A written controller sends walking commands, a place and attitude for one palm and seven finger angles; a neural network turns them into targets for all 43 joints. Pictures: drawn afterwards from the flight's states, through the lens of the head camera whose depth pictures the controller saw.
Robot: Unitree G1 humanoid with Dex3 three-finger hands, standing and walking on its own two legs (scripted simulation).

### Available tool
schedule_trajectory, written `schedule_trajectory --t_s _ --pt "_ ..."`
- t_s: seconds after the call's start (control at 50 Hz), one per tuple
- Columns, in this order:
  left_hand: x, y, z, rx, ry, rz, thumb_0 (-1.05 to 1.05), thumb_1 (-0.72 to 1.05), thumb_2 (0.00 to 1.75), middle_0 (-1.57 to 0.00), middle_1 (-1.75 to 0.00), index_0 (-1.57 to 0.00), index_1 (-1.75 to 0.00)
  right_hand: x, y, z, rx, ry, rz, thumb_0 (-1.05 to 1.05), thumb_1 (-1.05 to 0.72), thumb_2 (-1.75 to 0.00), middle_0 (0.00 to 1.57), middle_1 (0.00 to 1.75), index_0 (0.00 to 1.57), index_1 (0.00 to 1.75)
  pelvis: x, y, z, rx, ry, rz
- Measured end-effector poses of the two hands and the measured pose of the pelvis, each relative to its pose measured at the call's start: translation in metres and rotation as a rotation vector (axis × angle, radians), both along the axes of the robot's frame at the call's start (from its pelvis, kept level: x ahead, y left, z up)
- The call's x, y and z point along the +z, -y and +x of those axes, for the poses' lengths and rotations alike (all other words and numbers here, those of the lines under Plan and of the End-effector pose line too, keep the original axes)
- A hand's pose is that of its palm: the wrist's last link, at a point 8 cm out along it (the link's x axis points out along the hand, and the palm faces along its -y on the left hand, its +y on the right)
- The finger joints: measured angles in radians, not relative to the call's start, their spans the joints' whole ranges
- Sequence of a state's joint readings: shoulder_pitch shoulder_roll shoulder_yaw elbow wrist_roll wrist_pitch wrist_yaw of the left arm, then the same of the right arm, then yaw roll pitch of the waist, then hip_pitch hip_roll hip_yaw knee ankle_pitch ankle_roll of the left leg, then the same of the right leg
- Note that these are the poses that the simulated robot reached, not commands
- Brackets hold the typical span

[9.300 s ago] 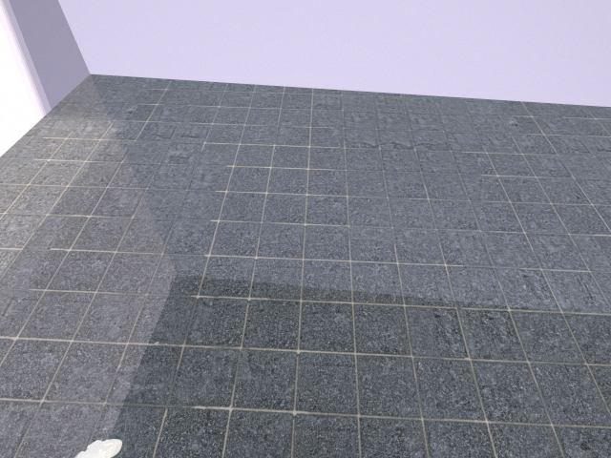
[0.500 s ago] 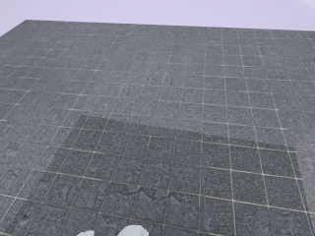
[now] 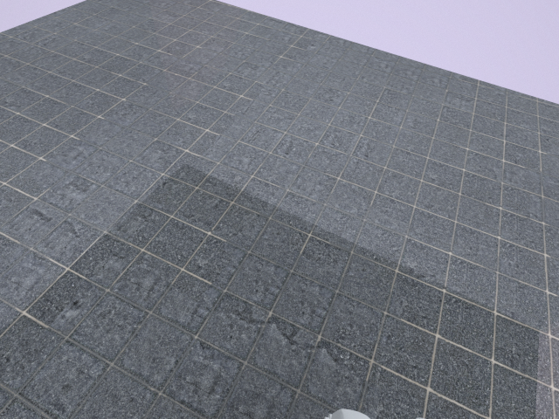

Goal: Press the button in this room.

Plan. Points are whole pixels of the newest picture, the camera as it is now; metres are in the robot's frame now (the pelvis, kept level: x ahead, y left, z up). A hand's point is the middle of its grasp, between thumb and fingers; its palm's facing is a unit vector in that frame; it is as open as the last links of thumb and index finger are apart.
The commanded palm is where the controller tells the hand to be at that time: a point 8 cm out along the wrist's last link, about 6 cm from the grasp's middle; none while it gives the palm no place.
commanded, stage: turn or walk to find it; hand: left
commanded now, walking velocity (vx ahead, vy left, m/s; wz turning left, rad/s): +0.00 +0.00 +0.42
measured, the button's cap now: out of the picture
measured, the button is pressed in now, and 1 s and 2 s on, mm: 0 0 0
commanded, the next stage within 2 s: none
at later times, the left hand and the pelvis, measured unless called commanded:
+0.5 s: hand out of the picture +0.02 +0.15 -0.15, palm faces +0.22 -0.94 -0.27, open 7.4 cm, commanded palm none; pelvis -0.03 -0.05 +0.00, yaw +14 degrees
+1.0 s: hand out of the picture -0.10 +0.21 -0.17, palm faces +0.45 -0.85 -0.26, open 7.4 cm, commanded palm none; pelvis -0.07 -0.01 +0.00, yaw +25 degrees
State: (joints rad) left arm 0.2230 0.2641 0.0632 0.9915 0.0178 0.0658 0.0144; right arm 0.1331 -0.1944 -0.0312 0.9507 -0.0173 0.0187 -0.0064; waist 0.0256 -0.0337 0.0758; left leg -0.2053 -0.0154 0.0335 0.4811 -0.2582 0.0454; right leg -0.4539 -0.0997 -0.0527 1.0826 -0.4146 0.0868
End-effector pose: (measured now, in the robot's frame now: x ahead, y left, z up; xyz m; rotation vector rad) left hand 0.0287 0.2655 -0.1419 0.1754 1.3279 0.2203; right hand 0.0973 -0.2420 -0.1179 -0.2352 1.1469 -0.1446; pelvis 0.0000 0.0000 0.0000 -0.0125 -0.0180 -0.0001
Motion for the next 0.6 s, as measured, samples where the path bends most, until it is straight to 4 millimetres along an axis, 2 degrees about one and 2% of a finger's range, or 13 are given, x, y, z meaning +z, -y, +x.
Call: schedule_trajectory --t_s 0.14,0.22,0.28,0.36,0.46,0.54,0.6 --pt "0.013 0.01 0.022 0.004 0.105 0.016 0.01 0.91 0.9 -0.2 -0.29 -0.19 -0.3 -0.009 -0.001 -0.017 0.012 -0.035 0.038 0.01 -0.91 -0.9 0.2 0.3 0.2 0.3 0.001 0.007 -0.007 0.054 -0.002 0.006" --pt "0.02 0.027 0.034 -0.001 0.163 0.028 0.01 0.91 0.9 -0.2 -0.29 -0.19 -0.3 -0.022 0.013 -0.034 0.008 -0.084 0.058 0.01 -0.91 -0.9 0.2 0.3 0.2 0.3 -0.002 0.02 -0.012 0.088 -0.007 0.016" --pt "0.022 0.042 0.034 0.0 0.207 0.049 0.0 0.91 0.9 -0.2 -0.29 -0.2 -0.3 -0.037 0.028 -0.046 0.006 -0.116 0.075 0.01 -0.91 -0.9 0.2 0.3 0.2 0.3 -0.01 0.034 -0.015 0.112 -0.012 0.033" --pt "0.029 0.059 0.015 0.037 0.213 0.057 0.0 0.91 0.9 -0.2 -0.29 -0.2 -0.3 -0.041 0.045 -0.054 0.026 -0.167 0.074 0.01 -0.91 -0.9 0.2 0.3 0.2 0.3 -0.007 0.045 -0.022 0.161 0.003 0.035" --pt "0.029 0.069 -0.019 0.102 0.166 0.049 0.0 0.9 0.9 -0.21 -0.29 -0.2 -0.3 -0.036 0.056 -0.056 0.07 -0.2 0.061 0.01 -0.91 -0.9 0.19 0.3 0.2 0.3 -0.001 0.05 -0.027 0.22 0.008 0.041" --pt "0.023 0.07 -0.046 0.161 0.135 0.034 0.0 0.9 0.9 -0.21 -0.29 -0.2 -0.3 -0.032 0.054 -0.052 0.12 -0.226 0.039 0.01 -0.91 -0.9 0.19 0.3 0.2 0.3 -0.001 0.049 -0.031 0.264 0.003 0.044" --pt "0.016 0.066 -0.071 0.209 0.108 0.02 0.0 0.9 0.9 -0.21 -0.29 -0.2 -0.3 -0.029 0.045 -0.041 0.17 -0.225 0.018 0.01 -0.91 -0.9 0.19 0.3 0.2 0.3 -0.002 0.044 -0.036 0.294 -0.002 0.039"
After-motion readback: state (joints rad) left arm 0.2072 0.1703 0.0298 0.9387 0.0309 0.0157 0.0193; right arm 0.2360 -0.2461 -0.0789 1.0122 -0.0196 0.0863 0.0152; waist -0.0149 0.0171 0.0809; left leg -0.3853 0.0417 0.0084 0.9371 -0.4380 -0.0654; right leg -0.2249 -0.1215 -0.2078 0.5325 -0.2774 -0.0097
